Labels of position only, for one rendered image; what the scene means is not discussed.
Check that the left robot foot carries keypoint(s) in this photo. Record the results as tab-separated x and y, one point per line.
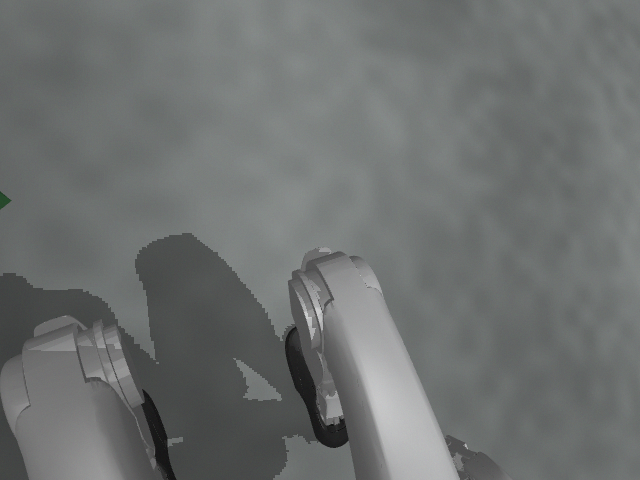
159	438

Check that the cube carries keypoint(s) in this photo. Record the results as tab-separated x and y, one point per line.
3	200

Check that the right robot foot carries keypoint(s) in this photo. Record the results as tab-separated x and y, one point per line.
332	436

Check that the right robot hand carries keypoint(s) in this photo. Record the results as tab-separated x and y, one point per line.
476	466

